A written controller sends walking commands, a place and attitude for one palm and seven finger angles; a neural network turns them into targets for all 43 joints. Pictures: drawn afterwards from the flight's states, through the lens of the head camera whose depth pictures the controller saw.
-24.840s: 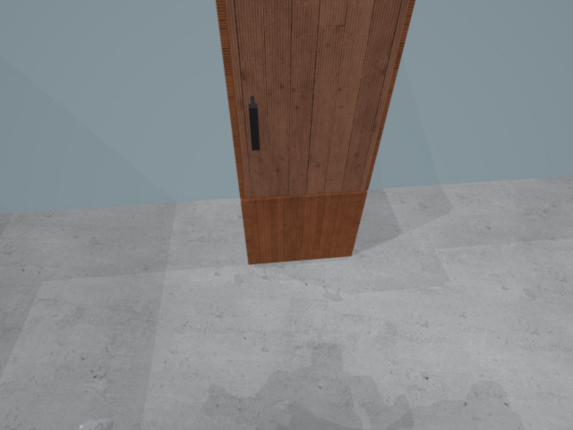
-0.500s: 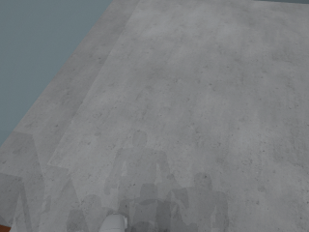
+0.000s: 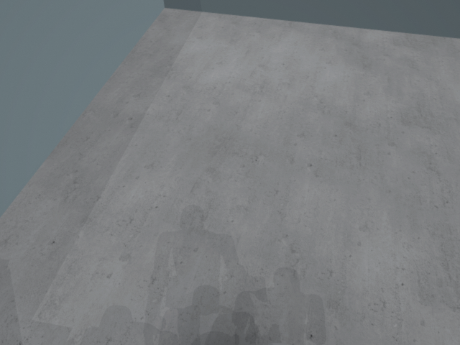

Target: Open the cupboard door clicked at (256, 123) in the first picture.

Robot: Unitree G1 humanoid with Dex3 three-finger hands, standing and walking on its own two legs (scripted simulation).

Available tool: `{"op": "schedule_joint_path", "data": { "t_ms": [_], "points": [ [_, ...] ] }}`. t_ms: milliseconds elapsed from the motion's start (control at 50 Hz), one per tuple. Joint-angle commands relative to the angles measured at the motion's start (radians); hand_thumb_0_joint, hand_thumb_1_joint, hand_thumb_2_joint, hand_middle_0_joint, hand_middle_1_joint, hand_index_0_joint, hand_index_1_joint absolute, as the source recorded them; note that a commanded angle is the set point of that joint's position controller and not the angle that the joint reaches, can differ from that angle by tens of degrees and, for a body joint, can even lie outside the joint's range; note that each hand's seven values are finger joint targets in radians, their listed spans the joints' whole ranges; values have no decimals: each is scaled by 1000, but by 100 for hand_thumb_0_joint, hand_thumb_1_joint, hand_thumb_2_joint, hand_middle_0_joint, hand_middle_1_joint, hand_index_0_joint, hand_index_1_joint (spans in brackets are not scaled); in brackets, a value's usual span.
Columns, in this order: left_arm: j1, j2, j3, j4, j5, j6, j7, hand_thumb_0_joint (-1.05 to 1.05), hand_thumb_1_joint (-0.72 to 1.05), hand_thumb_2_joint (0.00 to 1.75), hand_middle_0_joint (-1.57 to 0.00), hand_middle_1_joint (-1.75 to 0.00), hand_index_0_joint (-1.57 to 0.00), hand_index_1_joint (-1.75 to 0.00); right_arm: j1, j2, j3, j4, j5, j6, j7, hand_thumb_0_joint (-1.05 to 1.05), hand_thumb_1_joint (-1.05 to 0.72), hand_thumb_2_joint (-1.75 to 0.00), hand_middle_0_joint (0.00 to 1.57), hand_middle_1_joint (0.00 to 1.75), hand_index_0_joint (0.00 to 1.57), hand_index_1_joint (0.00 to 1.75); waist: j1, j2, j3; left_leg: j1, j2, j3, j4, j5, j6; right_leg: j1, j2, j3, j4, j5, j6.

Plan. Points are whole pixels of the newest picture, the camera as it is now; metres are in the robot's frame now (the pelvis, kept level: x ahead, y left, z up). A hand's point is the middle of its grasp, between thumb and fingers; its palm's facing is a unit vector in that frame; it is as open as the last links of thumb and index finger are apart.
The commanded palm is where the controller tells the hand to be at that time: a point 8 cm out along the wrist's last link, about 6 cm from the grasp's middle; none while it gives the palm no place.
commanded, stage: walk to a spot facing it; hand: left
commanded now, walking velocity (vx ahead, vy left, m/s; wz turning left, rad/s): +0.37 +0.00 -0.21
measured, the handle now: out of the picture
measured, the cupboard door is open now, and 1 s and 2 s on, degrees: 43 43 43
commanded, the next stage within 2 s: turn to face it in 0.34 s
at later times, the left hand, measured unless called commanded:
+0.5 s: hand (198, 243) +0.35 +0.11 -0.15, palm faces -0.02 -0.98 -0.21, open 7.1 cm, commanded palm none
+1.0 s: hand (188, 214) +0.43 +0.15 -0.16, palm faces +0.25 -0.94 -0.25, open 7.4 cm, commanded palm none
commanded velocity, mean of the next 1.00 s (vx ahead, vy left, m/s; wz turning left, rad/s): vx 0.13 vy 0.00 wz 0.34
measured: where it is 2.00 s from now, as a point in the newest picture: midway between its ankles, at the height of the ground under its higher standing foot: (265, 289)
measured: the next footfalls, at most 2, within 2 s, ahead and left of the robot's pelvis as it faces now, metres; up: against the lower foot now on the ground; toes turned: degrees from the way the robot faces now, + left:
right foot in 0.30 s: +0.28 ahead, -0.17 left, +0.00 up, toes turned -11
left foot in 0.66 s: +0.45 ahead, +0.06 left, +0.00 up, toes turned +13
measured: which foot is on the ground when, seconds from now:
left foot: down 0.00-0.30, up 0.32-0.64, down 0.66-1.00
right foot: up 0.00-0.28, down 0.30-0.68, up 0.70-1.00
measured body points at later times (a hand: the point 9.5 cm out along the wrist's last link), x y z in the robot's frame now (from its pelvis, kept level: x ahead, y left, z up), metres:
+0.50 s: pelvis +0.25 -0.07 +0.01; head +0.27 -0.07 +0.46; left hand +0.35 +0.16 -0.13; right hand +0.20 -0.29 -0.15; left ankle +0.25 +0.07 -0.66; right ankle +0.24 -0.16 -0.73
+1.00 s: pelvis +0.37 -0.08 +0.00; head +0.42 -0.07 +0.45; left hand +0.41 +0.20 -0.14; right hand +0.51 -0.30 -0.14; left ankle +0.41 +0.05 -0.73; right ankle +0.40 -0.22 -0.70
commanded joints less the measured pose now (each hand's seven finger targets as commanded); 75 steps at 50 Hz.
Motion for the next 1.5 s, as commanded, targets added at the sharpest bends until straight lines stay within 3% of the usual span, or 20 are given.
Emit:
{"op": "schedule_joint_path", "data": {
  "t_ms": [0, 180, 240, 260, 280, 340, 400, 600, 620, 640, 680, 760, 980, 1000, 1040, 1140, 1340, 1360, 1400, 1480],
  "points": [
    [-42, 17, 19, -115, 6, -2, -20, 0, 90, 90, -20, -30, -20, -30, 172, -112, -20, 34, 4, -19, -11, 0, -90, -90, 20, 30, 20, 30, -18, 117, 5, 43, 295, -172, -369, 223, 113, -160, -117, 21, -152, 99, 31],
    [-315, 90, 13, -192, -1, 2, -42, 0, 90, 90, -20, -30, -20, -30, 312, -175, -9, 93, -5, 3, 1, 0, -90, -90, 20, 30, 20, 30, -60, 140, 74, 117, 282, -63, -344, 290, 72, -22, -60, -109, -612, 197, 4],
    [-92, 161, 24, -124, 0, -21, -31, 0, 90, 90, -20, -30, -20, -30, 304, -196, -8, 102, 6, 10, 4, 0, -90, -90, 20, 30, 20, 30, 53, 77, -66, 102, 226, -6, 10, 589, 22, 349, 6, -136, -754, 177, -45],
    [80, 252, 51, -74, 6, -34, -16, 0, 90, 90, -20, -30, -20, -30, 298, -164, -4, 90, 21, 4, 12, 0, -90, -90, 20, 30, 20, 30, 121, -57, -191, -115, 159, 43, 284, 419, -18, 646, -173, 73, -784, 158, -107],
    [181, 350, 74, -52, -5, -34, -3, 0, 90, 90, -20, -30, -20, -30, 314, -113, -2, 55, 33, -1, 5, 0, -90, -90, 20, 30, 20, 30, 125, -286, -312, -354, 23, 32, 635, -320, -62, 836, -469, 501, -907, 289, -229],
    [-28, 255, 43, -116, -19, -23, 18, 0, 90, 90, -20, -30, -20, -30, 147, -127, -19, 29, 26, 14, 5, 0, -90, -90, 20, 30, 20, 30, 44, -56, -115, -408, 150, -170, 760, -166, -50, 474, -415, 291, -977, 358, -191],
    [-147, 172, 18, -142, -5, -43, 18, 0, 90, 90, -20, -30, -20, -30, 251, -45, -8, 77, 13, 54, 13, 0, -90, -90, 20, 30, 20, 30, -67, -90, -29, -241, 156, -128, 538, -94, -73, 204, -327, 14, -1047, 406, -118],
    [-168, 194, 36, -152, -11, -26, 25, 0, 90, 90, -20, -30, -20, -30, 177, -95, -26, 13, 8, 66, 34, 0, -90, -90, 20, 30, 20, 30, -105, -62, -35, -17, 53, -24, 52, 143, -52, 253, -285, -192, -770, 619, -21],
    [-157, 200, 39, -166, -14, -16, 24, 0, 90, 90, -20, -30, -20, -30, 247, -149, -39, 19, 2, 66, 33, 0, -90, -90, 20, 30, 20, 30, -135, 44, -100, 122, 71, -73, 6, 353, -24, 195, -248, -219, -597, 519, 17],
    [-129, 159, 37, -192, -26, -5, 24, 0, 90, 90, -20, -30, -20, -30, 309, -256, -60, 6, -9, 62, 24, 0, -90, -90, 20, 30, 20, 30, -152, 325, -164, 259, 289, -398, -65, 659, 94, 6, -115, -246, -341, 84, 87],
    [-214, 154, 29, -250, -19, 13, 29, 0, 90, 90, -20, -30, -20, -30, 286, -322, -68, -7, -1, 70, -2, 0, -90, -90, 20, 30, 20, 30, -145, 266, -204, 205, 448, -654, -198, 532, 220, -140, -53, -21, -1, -300, 87],
    [-198, 148, 41, -226, -9, 29, 12, 0, 90, 90, -20, -30, -20, -30, 66, -250, -49, -90, 1, 58, -7, 0, -90, -90, 20, 30, 20, 30, -51, 175, -133, -7, 280, -397, -228, 283, 112, -109, -91, 14, -78, -69, 107],
    [-124, 163, 45, -275, -12, 39, 19, 0, 90, 90, -20, -30, -20, -30, -42, -288, -93, -155, 5, 104, 13, 0, -90, -90, 20, 30, 20, 30, -15, 180, -136, -139, 169, -439, -156, 59, 72, 209, 6, -59, -710, 40, 103],
    [-83, 200, 53, -271, -9, 31, 24, 0, 90, 90, -20, -30, -20, -30, -55, -263, -89, -168, 12, 106, 17, 0, -90, -90, 20, 30, 20, 30, 5, 91, -136, -218, 113, -402, -83, 1, 31, 316, -37, -26, -854, 75, 89],
    [-86, 349, 73, -301, 9, 23, 37, 0, 90, 90, -20, -30, -20, -30, -84, -180, -78, -210, 17, 103, 30, 0, -90, -90, 20, 30, 20, 30, 29, -280, -98, -419, -69, -164, 410, -332, -87, 321, -503, 409, -1077, 116, -94],
    [-187, 226, 38, -312, -2, 9, 40, 0, 90, 90, -20, -30, -20, -30, -68, -161, -65, -152, 18, 126, 45, 0, -90, -90, 20, 30, 20, 30, -48, -189, -81, -354, 27, -147, 611, -157, -111, 318, -307, 3, -892, 664, -52],
    [-97, 307, 65, -274, -2, 12, 32, 0, 90, 90, -20, -30, -20, -30, -100, -170, -47, -169, 20, 110, 46, 0, -90, -90, 20, 30, 20, 30, -29, -160, -138, -39, -27, -17, 12, -61, -74, 383, -335, -124, -691, 837, -12],
    [-115, 308, 66, -281, -11, 12, 28, 0, 90, 90, -20, -30, -20, -30, -25, -206, -56, -151, 14, 104, 44, 0, -90, -90, 20, 30, 20, 30, -78, -100, -176, 117, -10, -29, -96, 85, -54, 298, -325, -159, -569, 767, 23],
    [-191, 203, 36, -364, -20, 22, 18, 0, 90, 90, -20, -30, -20, -30, 137, -403, -106, -126, 10, 98, 32, 0, -90, -90, 20, 30, 20, 30, -164, 367, -257, 418, 448, -588, -128, 876, 210, -189, -118, -141, -146, -322, 133],
    [-249, 210, 43, -325, -11, 52, 25, 0, 90, 90, -20, -30, -20, -30, 7, -315, -80, -149, 7, 96, 1, 0, -90, -90, 20, 30, 20, 30, -88, 188, -118, 156, 299, -400, -159, 576, 151, -178, -122, 16, -102, -140, 132]
  ]
}}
